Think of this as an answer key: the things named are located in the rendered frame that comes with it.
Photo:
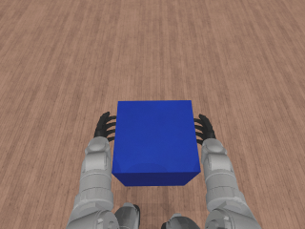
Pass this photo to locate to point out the right robot hand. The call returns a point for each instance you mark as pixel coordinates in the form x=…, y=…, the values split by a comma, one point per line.
x=206, y=128

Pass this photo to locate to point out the left robot upper arm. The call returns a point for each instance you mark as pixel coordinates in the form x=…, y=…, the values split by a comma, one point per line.
x=101, y=219

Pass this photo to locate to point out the robot shin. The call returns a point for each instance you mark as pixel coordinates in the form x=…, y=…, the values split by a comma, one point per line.
x=176, y=215
x=128, y=204

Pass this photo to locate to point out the carton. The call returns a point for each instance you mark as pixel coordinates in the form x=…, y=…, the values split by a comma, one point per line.
x=155, y=143

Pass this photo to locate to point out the robot left shin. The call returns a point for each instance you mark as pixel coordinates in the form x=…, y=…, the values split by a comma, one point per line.
x=128, y=204

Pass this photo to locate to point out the left robot forearm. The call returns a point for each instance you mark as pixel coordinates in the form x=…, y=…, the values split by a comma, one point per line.
x=95, y=184

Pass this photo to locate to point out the right robot upper arm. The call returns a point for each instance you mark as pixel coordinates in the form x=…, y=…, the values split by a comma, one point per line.
x=222, y=218

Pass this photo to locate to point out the right robot forearm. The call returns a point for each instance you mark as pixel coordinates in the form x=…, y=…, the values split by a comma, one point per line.
x=220, y=180

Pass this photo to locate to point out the left robot hand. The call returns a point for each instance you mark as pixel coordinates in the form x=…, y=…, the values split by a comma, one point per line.
x=102, y=126

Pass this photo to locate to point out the robot right shin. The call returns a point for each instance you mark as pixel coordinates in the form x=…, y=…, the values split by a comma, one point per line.
x=176, y=215

